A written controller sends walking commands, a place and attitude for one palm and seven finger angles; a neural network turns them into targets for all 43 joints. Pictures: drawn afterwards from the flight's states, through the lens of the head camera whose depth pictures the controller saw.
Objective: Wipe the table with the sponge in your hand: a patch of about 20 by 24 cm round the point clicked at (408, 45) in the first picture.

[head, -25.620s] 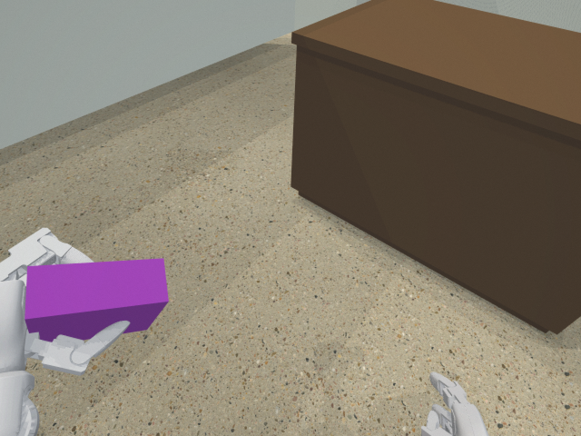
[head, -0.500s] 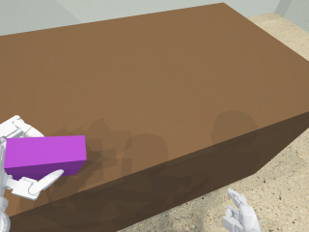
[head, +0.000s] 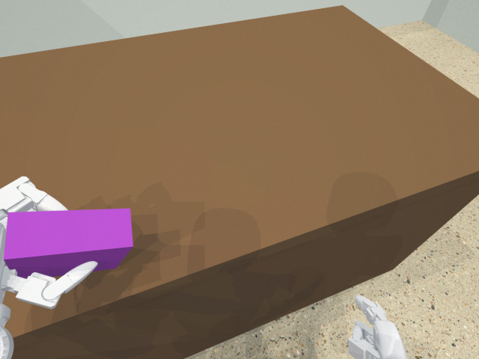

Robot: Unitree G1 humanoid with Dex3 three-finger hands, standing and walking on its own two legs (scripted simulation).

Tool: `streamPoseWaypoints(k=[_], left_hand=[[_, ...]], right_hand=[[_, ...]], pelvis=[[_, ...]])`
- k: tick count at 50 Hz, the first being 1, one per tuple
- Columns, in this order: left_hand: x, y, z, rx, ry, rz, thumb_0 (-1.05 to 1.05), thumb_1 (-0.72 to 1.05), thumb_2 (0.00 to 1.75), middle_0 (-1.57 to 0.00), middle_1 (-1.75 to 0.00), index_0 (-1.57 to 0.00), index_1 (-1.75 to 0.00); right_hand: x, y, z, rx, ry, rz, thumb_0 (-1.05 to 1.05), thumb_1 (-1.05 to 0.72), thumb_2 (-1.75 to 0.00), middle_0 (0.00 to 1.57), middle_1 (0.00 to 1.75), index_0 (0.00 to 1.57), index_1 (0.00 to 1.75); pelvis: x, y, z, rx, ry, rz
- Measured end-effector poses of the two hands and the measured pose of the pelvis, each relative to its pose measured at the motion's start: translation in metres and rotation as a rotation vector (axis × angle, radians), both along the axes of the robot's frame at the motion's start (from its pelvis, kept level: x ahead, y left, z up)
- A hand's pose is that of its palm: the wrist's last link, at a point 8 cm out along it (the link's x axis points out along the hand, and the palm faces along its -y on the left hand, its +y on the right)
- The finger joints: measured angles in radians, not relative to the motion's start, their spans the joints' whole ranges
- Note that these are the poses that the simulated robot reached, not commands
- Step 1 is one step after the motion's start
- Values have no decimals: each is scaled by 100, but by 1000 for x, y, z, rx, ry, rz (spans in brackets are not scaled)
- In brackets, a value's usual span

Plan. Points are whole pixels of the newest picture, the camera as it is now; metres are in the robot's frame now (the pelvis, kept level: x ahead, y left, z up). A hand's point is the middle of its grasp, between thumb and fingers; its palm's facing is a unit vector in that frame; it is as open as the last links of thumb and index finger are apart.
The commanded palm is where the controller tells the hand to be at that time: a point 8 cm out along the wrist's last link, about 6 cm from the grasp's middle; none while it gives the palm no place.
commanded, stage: shuffle to correct the standing spot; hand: left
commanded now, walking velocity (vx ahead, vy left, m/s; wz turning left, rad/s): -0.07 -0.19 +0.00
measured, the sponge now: (89, 244) +0.23 +0.20 +0.14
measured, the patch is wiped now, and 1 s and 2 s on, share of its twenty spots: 0.00 0.00 0.00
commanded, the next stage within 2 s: come to a stop and stand still in 0.18 s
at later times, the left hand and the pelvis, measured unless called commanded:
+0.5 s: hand (13, 227) +0.23 +0.28 +0.17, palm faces +0.40 -0.81 -0.43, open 9.2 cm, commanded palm +0.15 +0.29 +0.18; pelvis -0.02 +0.01 -0.01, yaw -1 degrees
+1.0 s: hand out of the picture +0.20 +0.33 +0.16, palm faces +0.37 -0.86 -0.35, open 9.2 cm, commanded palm +0.14 +0.36 +0.18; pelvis -0.03 +0.08 +0.00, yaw -1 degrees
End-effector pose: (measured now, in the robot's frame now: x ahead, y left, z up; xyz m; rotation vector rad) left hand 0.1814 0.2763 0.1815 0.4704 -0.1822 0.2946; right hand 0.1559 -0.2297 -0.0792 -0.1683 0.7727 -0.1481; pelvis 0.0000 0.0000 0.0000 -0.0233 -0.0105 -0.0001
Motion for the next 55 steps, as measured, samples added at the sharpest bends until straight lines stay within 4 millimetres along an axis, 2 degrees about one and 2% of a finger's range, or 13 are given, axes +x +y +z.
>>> streamPoseWaypoints(k=[16,17,19,22,24,28,30,32,38,41,48,55], left_hand=[[-5,0,-6,-24,9,17,0,-44,106,-82,-140,-82,-140],[-1,4,0,39,-3,-1,-1,-44,106,-82,-140,-82,-140],[9,25,16,139,-82,-11,-1,-44,106,-82,-140,-82,-140],[15,50,17,115,-126,57,-1,-44,106,-82,-140,-82,-140],[12,48,12,85,-125,57,-1,-44,106,-81,-140,-82,-140],[-3,22,-7,20,-83,-49,0,-43,106,-81,-141,-81,-141],[-13,18,-14,-12,-66,-97,0,-43,106,-81,-141,-82,-140],[-20,25,-18,-25,-68,-111,0,-44,106,-82,-140,-82,-140],[-25,77,-10,-10,-134,9,-1,-44,106,-82,-140,-83,-139],[-25,92,-4,-14,-172,55,-1,-44,106,-82,-140,-82,-140],[-24,91,-8,-36,-151,12,-1,-44,106,-81,-140,-82,-140],[-21,98,-11,-15,-114,7,-1,-44,106,-82,-140,-82,-140]], right_hand=[[4,0,-1,1,-8,11,1,-91,-90,20,30,20,30],[3,1,-1,-17,-10,24,1,-91,-90,20,30,20,30],[-2,2,2,-47,5,63,1,-91,-90,20,30,20,30],[-5,0,9,-51,-37,82,2,-91,-90,21,30,20,30],[-7,-2,13,-49,-82,71,2,-91,-90,21,30,20,30],[-15,1,17,-54,-131,36,1,-91,-90,21,30,20,30],[-21,7,18,-70,-125,18,1,-91,-90,20,30,20,30],[-27,16,19,-89,-110,7,1,-91,-90,20,30,20,30],[-39,56,21,-88,-63,44,2,-91,-90,20,30,20,30],[-38,77,20,-57,-71,79,2,-91,-90,20,30,20,30],[-29,110,22,-9,-97,116,2,-91,-90,21,30,20,30],[-19,112,25,-21,-101,116,2,-91,-90,21,30,20,30]], pelvis=[[0,-1,-2,-2,-4,4],[-1,-1,-2,-2,-6,9],[-5,-4,0,11,1,17],[-10,2,-1,19,5,-18],[-15,9,-4,23,-5,-23],[-22,22,-7,8,-22,-24],[-23,30,-7,-1,-23,-28],[-23,37,-7,-9,-21,-30],[-29,58,0,-1,-31,-28],[-31,67,2,-2,-32,-24],[-29,83,4,-6,-26,-24],[-25,86,6,-8,-27,-20]])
